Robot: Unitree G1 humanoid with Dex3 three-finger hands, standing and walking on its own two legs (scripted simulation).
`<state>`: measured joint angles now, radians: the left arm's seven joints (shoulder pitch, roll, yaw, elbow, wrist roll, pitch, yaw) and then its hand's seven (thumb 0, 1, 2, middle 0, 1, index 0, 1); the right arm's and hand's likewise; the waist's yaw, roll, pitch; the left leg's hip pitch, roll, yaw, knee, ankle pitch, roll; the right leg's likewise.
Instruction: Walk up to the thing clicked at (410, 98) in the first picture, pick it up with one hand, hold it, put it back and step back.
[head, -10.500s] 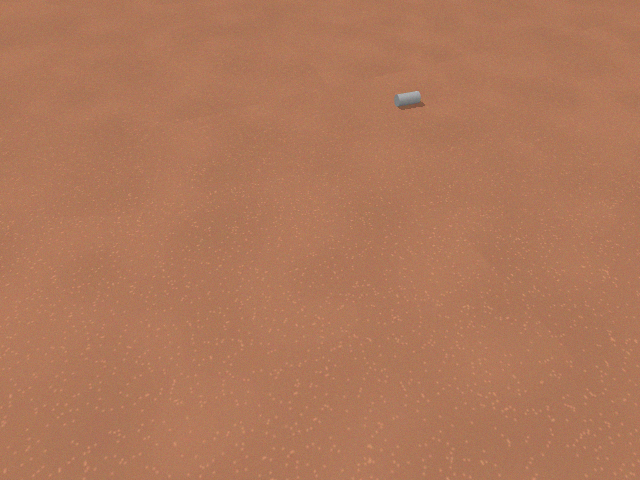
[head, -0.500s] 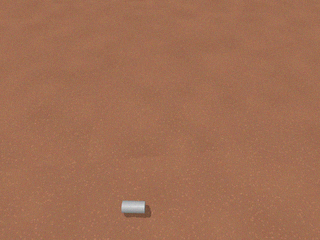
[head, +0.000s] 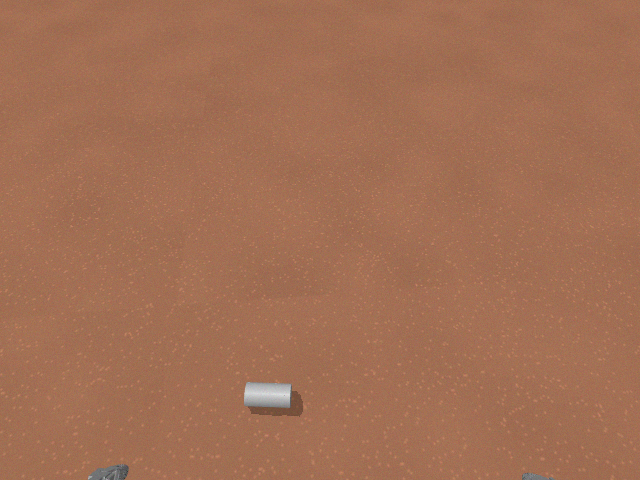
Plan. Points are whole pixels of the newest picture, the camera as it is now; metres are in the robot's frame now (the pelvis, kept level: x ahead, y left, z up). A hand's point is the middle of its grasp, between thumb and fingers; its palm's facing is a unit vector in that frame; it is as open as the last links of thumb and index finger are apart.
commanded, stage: rise first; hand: left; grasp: from above
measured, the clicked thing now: (268, 394) +0.44 +0.15 -0.74
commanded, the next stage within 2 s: none
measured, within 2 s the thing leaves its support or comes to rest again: neither
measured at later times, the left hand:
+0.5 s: hand out of the picture +0.13 +0.25 -0.21, palm faces -0.13 -0.90 -0.41, open 13.8 cm
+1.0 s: hand (183, 471) +0.19 +0.25 -0.36, palm faces -0.42 -0.62 -0.66, open 14.0 cm
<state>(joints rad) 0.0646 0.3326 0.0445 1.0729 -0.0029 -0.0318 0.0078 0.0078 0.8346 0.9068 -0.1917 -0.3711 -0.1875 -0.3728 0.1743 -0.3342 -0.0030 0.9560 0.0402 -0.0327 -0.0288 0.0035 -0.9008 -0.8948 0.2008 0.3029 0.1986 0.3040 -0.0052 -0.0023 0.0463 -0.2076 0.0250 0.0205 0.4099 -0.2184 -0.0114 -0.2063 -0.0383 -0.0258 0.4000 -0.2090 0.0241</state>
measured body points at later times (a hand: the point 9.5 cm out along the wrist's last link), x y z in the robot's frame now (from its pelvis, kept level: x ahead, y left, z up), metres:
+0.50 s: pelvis -0.01 +0.00 -0.07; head +0.07 +0.01 +0.38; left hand +0.14 +0.30 -0.18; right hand +0.13 -0.26 -0.16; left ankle +0.00 +0.13 -0.74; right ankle +0.00 -0.14 -0.74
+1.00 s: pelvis -0.05 +0.00 -0.21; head +0.11 +0.01 +0.21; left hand +0.21 +0.28 -0.32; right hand +0.15 -0.27 -0.31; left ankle +0.00 +0.13 -0.74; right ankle +0.00 -0.14 -0.74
